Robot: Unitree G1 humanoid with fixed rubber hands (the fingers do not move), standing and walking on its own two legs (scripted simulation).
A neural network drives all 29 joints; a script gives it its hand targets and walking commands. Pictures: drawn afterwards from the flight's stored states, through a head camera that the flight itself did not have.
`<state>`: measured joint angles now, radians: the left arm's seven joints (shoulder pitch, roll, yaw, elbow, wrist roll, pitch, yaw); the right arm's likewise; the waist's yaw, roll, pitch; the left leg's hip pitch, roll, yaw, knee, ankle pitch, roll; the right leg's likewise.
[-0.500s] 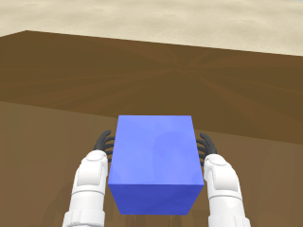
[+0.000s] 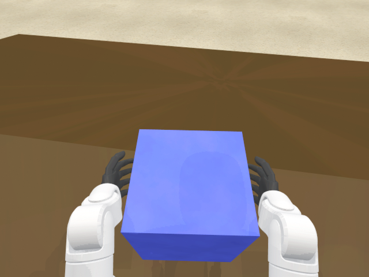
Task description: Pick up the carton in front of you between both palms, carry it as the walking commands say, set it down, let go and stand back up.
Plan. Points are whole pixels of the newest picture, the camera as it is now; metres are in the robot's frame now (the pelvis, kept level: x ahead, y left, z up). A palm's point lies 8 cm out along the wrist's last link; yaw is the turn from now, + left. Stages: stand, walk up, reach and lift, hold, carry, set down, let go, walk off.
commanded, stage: carry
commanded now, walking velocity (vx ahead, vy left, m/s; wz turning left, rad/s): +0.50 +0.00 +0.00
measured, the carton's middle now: (188, 200) +0.28 +0.00 +0.03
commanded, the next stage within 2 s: none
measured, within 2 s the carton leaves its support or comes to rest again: neither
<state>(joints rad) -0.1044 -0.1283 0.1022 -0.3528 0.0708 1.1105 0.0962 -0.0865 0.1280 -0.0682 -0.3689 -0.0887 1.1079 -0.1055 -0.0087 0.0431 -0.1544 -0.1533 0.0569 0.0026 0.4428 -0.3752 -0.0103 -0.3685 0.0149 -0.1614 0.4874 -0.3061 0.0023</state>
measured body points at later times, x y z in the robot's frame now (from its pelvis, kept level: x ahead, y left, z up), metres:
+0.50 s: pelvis +0.28 +0.06 -0.01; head +0.28 +0.07 +0.44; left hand +0.53 +0.21 +0.06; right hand +0.53 -0.09 +0.06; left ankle +0.34 +0.13 -0.74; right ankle +0.13 -0.07 -0.65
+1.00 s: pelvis +0.62 +0.03 -0.01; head +0.62 +0.02 +0.44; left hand +0.85 +0.20 +0.06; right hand +0.88 -0.11 +0.06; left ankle +0.43 +0.14 -0.64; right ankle +0.69 -0.04 -0.74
